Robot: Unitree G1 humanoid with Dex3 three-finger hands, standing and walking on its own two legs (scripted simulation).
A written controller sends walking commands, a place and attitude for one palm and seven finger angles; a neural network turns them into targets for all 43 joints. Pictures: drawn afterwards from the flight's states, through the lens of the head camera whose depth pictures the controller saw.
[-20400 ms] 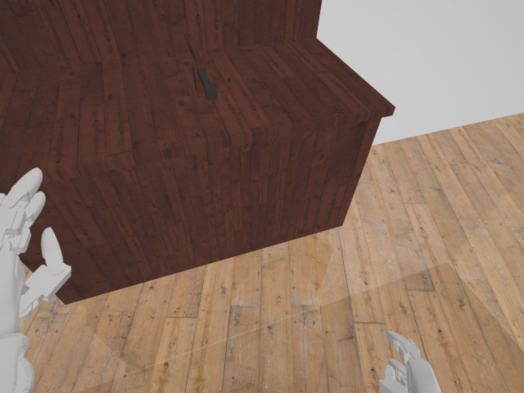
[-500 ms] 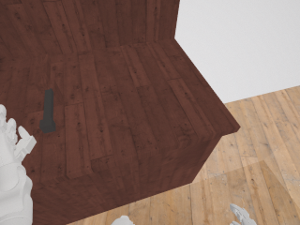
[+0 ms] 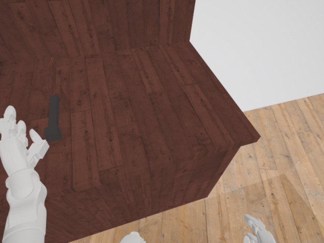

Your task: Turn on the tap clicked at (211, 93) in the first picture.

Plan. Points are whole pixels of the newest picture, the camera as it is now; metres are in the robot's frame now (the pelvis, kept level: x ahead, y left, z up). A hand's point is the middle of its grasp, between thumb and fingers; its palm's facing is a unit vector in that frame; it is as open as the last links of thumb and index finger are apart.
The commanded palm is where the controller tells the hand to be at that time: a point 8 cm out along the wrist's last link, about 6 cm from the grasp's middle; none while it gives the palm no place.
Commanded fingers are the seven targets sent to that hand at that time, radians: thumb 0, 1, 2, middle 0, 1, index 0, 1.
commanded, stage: push the lever round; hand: left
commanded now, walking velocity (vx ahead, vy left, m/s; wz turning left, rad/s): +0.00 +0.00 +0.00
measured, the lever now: (53, 133) +0.34 +0.29 +0.08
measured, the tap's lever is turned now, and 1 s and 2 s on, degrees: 0 22 52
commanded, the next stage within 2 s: none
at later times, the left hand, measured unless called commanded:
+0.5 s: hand (59, 140) +0.33 +0.27 +0.08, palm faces +0.58 -0.82 -0.06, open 7.7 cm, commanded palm +0.28 +0.29 +0.07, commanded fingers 0.00 0.90 0.90 -0.15 -0.15 -0.15 -0.15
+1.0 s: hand (79, 135) +0.34 +0.23 +0.08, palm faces +0.66 -0.75 -0.06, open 7.6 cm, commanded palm +0.30 +0.24 +0.07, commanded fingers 0.00 0.90 0.90 -0.15 -0.15 -0.15 -0.15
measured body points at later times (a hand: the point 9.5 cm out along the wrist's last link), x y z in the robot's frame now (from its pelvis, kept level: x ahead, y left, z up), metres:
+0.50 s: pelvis +0.00 -0.01 +0.00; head +0.03 +0.00 +0.45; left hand +0.29 +0.31 +0.08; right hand +0.15 -0.25 -0.10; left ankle +0.05 +0.12 -0.69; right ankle -0.01 -0.12 -0.69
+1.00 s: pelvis +0.00 -0.01 +0.00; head +0.03 -0.01 +0.45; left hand +0.30 +0.26 +0.08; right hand +0.16 -0.25 -0.10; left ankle +0.05 +0.12 -0.69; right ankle -0.01 -0.12 -0.69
